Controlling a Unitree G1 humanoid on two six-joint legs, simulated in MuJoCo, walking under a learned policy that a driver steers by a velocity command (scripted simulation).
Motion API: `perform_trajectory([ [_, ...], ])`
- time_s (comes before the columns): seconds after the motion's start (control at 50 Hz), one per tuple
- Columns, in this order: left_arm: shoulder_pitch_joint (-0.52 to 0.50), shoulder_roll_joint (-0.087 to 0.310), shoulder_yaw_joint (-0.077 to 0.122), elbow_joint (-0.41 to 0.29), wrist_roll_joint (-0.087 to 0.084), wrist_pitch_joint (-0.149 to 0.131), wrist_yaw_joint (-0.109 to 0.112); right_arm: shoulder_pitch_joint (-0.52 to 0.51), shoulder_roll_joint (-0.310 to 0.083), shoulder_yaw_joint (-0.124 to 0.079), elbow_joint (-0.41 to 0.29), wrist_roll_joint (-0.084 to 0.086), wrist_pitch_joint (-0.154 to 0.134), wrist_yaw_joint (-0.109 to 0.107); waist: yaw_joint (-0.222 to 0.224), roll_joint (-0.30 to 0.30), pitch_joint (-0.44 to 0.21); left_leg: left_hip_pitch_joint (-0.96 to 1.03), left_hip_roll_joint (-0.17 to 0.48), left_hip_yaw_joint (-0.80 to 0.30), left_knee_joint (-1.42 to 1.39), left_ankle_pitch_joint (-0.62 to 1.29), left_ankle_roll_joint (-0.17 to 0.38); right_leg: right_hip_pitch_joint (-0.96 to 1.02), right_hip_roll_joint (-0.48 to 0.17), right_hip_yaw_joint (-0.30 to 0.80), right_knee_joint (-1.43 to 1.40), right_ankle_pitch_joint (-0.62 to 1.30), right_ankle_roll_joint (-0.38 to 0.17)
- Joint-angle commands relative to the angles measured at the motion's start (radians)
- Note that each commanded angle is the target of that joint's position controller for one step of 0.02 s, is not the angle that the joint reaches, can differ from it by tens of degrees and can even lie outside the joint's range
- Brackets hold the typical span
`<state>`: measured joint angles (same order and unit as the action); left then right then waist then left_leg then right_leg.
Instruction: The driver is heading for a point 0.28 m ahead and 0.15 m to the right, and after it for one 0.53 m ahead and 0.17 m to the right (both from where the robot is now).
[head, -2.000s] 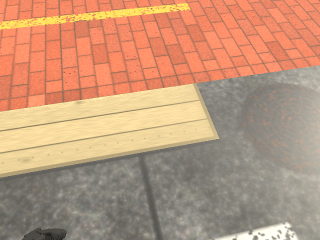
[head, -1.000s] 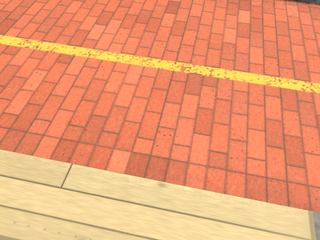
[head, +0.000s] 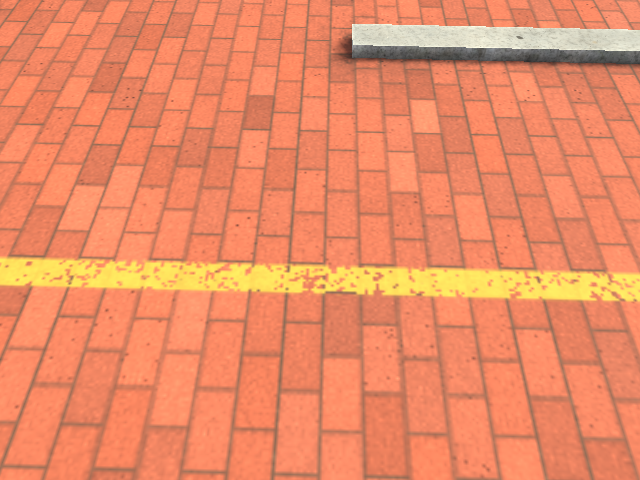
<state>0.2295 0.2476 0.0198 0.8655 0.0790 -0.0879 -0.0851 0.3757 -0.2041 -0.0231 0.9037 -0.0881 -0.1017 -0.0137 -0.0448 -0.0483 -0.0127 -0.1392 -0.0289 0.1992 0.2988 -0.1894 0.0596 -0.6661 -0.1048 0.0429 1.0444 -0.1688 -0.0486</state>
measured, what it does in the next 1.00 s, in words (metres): goes down, turning right: right foot 0.12 m lower, then left foot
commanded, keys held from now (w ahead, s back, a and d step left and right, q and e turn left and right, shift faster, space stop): w+e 0.48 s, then no key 0.52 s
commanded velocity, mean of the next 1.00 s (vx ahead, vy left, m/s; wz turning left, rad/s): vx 0.35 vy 0.00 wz -0.39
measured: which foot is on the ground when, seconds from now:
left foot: down 0.00-0.38, up 0.40-0.74, down 0.76-1.00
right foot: up 0.00-0.36, down 0.38-0.78, up 0.80-1.00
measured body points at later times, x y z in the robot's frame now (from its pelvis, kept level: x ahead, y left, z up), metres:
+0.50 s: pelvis +0.31 -0.10 -0.14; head +0.36 -0.12 +0.30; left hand +0.51 +0.11 -0.27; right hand +0.24 -0.37 -0.28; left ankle +0.18 +0.10 -0.65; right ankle +0.34 -0.19 -0.86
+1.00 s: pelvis +0.50 -0.12 -0.13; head +0.53 -0.12 +0.31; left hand +0.68 +0.10 -0.28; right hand +0.53 -0.39 -0.26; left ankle +0.62 -0.06 -0.86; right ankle +0.44 -0.24 -0.86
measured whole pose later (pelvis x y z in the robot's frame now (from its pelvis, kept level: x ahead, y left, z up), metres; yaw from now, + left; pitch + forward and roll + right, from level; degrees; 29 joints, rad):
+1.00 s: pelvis +0.50 -0.12 -0.13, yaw -24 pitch +1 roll +0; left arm 0.18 0.24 0.07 0.95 -0.01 0.05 0.04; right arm 0.12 -0.18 -0.04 0.88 -0.01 -0.02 -0.01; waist 0.00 -0.01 0.02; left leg -0.41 -0.01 0.02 0.51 -0.13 0.03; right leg -0.32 -0.01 0.05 0.65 -0.36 0.02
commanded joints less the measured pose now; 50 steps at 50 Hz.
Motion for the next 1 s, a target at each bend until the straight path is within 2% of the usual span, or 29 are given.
perform_trajectory([
  [0.02,0.073,-0.031,-0.016,-0.029,0.005,0.009,-0.026,-0.009,-0.063,-0.013,-0.038,-0.037,-0.024,0.003,0.043,0.057,0.032,-0.036,0.312,-0.114,-0.149,0.274,0.202,-0.033,-0.046,0.047,-0.02,0.235,-0.008],
  [0.04,0.023,-0.007,-0.009,-0.048,0.007,0.003,-0.02,-0.003,-0.026,0.003,-0.027,-0.029,-0.033,-0.004,0.035,0.05,0.044,0.046,0.303,-0.107,-0.121,0.243,0.182,-0.121,-0.054,0.086,-0.121,0.346,-0.007],
  [0.12,-0.098,-0.003,-0.006,-0.074,-0.006,0.014,-0.008,0.095,-0.052,0.016,0.035,-0.022,-0.034,0.019,-0.005,0.081,0.083,0.055,0.251,-0.001,-0.08,0.175,0.146,-0.036,-0.029,0.013,-0.356,0.555,-0.015],
  [0.18,-0.133,0.008,-0.005,-0.104,-0.001,0.04,-0.002,0.125,-0.052,0.029,0.058,-0.026,-0.035,0.034,-0.01,0.075,0.148,0.067,0.293,-0.012,-0.026,0.061,0.135,-0.002,-0.034,0.008,-0.423,0.533,-0.029],
  [0.28,-0.281,-0.021,-0.022,-0.129,0.015,0.047,-0.006,0.261,-0.073,0.021,0.141,0.011,-0.006,-0.005,-0.095,0.022,0.229,0.345,0.327,-0.019,0.039,0.053,0.115,-0.121,-0.04,-0.039,-0.601,0.338,-0.01],
  [0.3,-0.404,0.033,0.015,-0.173,-0.181,0.047,-0.01,0.111,-0.219,-0.049,0.115,0.168,0.04,-0.034,-0.077,0.019,0.356,0.192,0.324,0.031,0.204,0.241,0.038,-0.115,0.016,-0.047,-0.613,0.34,-0.015],
  [0.32,-0.343,0.046,0.016,-0.163,-0.176,0.043,-0.017,0.14,-0.223,-0.047,0.097,0.161,0.055,-0.048,-0.062,-0.003,0.233,0.217,0.322,0.061,0.321,0.38,0.018,0.0,0.049,-0.089,-0.621,0.403,-0.021],
  [0.34,-0.245,0.045,0.029,-0.132,-0.148,0.047,-0.021,0.161,-0.207,-0.048,0.101,0.145,0.062,-0.054,-0.029,0.047,0.143,0.185,0.321,0.074,0.446,0.448,0.006,0.155,0.077,-0.111,-0.605,0.418,-0.039],
  [0.38,0.138,0.135,0.094,0.002,-0.119,0.071,0.017,0.08,-0.176,-0.049,0.071,0.129,0.06,-0.033,0.165,0.065,-0.062,-0.061,0.234,0.087,0.916,0.395,-0.054,0.701,0.114,-0.13,-0.627,0.497,-0.11],
  [0.4,0.215,0.221,0.11,0.037,-0.097,0.069,0.041,0.072,-0.084,-0.044,0.04,0.098,0.037,-0.022,0.164,-0.177,-0.103,-0.497,0.083,0.031,1.385,-0.527,-0.125,1.069,-0.022,0.045,-0.455,0.94,-0.18],
  [0.42,0.236,0.281,0.106,0.026,-0.083,0.049,0.048,0.188,-0.081,-0.024,-0.015,0.098,-0.007,-0.001,0.108,-0.25,-0.377,-0.691,0.081,-0.186,1.599,-0.643,-0.137,1.35,-0.164,0.299,-0.255,1.211,-0.341],
  [0.44,0.324,0.277,0.118,0.018,-0.095,0.056,0.05,0.071,-0.117,-0.021,-0.103,0.138,-0.038,0.01,0.195,-0.213,-0.559,-0.759,0.061,-0.286,1.594,-0.581,-0.143,1.412,-0.235,0.479,-0.437,0.759,-0.472],
  [0.46,0.329,0.256,0.115,0.047,-0.104,0.066,0.067,-0.033,-0.099,-0.014,-0.16,0.171,-0.051,0.006,0.17,-0.138,-0.479,-0.87,0.09,-0.283,1.52,-0.49,-0.128,1.307,-0.237,0.599,-0.629,0.192,-0.435],
  [0.48,0.178,0.182,0.095,-0.012,-0.097,0.062,0.079,-0.088,-0.122,-0.016,-0.148,0.164,-0.048,-0.013,0.133,0.038,-0.32,-0.872,0.14,-0.279,1.396,-0.334,-0.107,1.094,-0.23,0.591,-0.704,0.019,-0.364],
  [0.5,-0.005,0.141,0.073,-0.076,-0.091,0.049,0.077,-0.053,-0.165,-0.034,-0.118,0.142,-0.033,-0.025,0.048,0.139,-0.189,-0.753,0.166,-0.285,1.258,-0.207,-0.112,0.799,-0.242,0.542,-0.731,0.161,-0.35],
  [0.54,-0.113,0.134,0.071,-0.097,-0.087,0.031,0.077,-0.017,-0.153,-0.051,-0.089,0.091,0.002,-0.031,-0.024,0.135,-0.04,-0.551,0.205,-0.304,1.058,-0.182,-0.148,0.403,-0.199,0.391,-0.715,0.465,-0.313],
  [0.58,-0.107,0.142,0.073,-0.085,-0.079,0.025,0.088,-0.095,-0.115,-0.043,-0.115,0.079,0.004,-0.035,-0.012,0.049,0.02,-0.393,0.172,-0.244,0.709,-0.109,-0.156,0.215,-0.057,0.184,-0.727,0.6,-0.252],
  [0.64,-0.04,0.151,0.079,-0.058,-0.08,0.032,0.111,-0.17,-0.1,-0.037,-0.115,0.086,-0.006,-0.017,0.039,-0.049,-0.08,-0.226,0.075,-0.207,0.419,0.234,-0.14,0.274,0.012,0.08,-0.699,0.611,-0.202],
  [0.7,-0.024,0.114,0.07,-0.029,-0.098,0.046,0.113,-0.232,-0.132,-0.047,-0.136,0.085,-0.002,-0.001,0.045,-0.032,-0.075,-0.213,0.067,-0.23,0.315,0.288,-0.094,0.359,-0.026,0.126,-0.654,0.48,-0.157],
  [0.74,-0.034,0.088,0.062,-0.018,-0.098,0.052,0.114,-0.211,-0.154,-0.062,-0.126,0.064,-0.001,0.006,0.015,-0.014,-0.073,-0.141,0.056,-0.229,0.236,0.335,-0.051,0.387,-0.007,0.144,-0.571,0.371,-0.11],
  [0.76,-0.012,0.071,0.058,-0.008,-0.09,0.054,0.116,-0.186,-0.178,-0.071,-0.114,0.055,-0.002,0.004,0.007,0.027,-0.072,-0.076,0.081,-0.246,0.202,0.541,-0.031,0.382,0.047,0.124,-0.499,0.286,-0.074],
  [0.78,0.111,0.046,0.056,0.008,-0.081,0.049,0.115,-0.196,-0.234,-0.08,-0.125,0.041,-0.004,0.004,0.071,0.171,-0.111,0.076,0.202,-0.359,0.217,0.858,0.043,0.297,0.142,0.088,-0.368,0.06,-0.015],
  [0.8,0.203,0.024,0.046,0.043,-0.092,0.05,0.116,-0.154,-0.176,-0.068,-0.113,0.04,0.007,0.006,0.057,0.304,-0.237,0.215,0.346,-0.512,0.208,0.871,0.178,0.224,0.176,0.06,-0.163,-0.273,0.039],
  [0.82,0.157,0.077,0.055,0.039,-0.102,0.065,0.113,-0.125,-0.12,-0.053,-0.1,0.056,0.014,0.014,0.025,0.312,-0.261,0.201,0.398,-0.632,0.148,0.705,0.228,0.179,0.164,0.061,-0.042,-0.501,0.068],
  [0.84,0.092,0.112,0.068,0.026,-0.101,0.088,0.115,-0.138,-0.119,-0.047,-0.097,0.069,0.021,0.022,0.018,0.226,-0.222,0.141,0.377,-0.652,0.115,0.481,0.211,0.15,0.138,0.078,0.005,-0.525,0.079],
  [0.86,0.048,0.103,0.072,0.024,-0.099,0.114,0.122,-0.18,-0.128,-0.048,-0.096,0.074,0.031,0.022,0.029,0.17,-0.171,0.066,0.354,-0.633,0.074,0.261,0.183,0.134,0.11,0.069,0.018,-0.484,0.089],
  [0.9,0.02,0.079,0.069,0.025,-0.094,0.147,0.13,-0.311,-0.14,-0.052,-0.115,0.069,0.049,0.012,0.067,0.189,-0.096,-0.114,0.292,-0.55,-0.002,-0.003,0.121,0.221,0.063,0.046,-0.146,-0.386,0.093],
  [0.94,0.031,0.038,0.06,0.058,-0.09,0.148,0.133,-0.355,-0.135,-0.054,-0.111,0.062,0.068,0.003,0.078,0.211,-0.082,-0.211,0.221,-0.441,-0.028,-0.066,0.086,0.362,0.09,-0.009,-0.313,-0.282,0.085],
  [1.0,0.073,0.025,0.061,0.105,-0.073,0.136,0.125,-0.328,-0.11,-0.045,-0.074,0.089,0.075,-0.009,0.102,0.178,-0.106,-0.234,0.181,-0.366,-0.01,-0.173,0.053,0.524,0.115,-0.049,-0.541,-0.045,0.053],
])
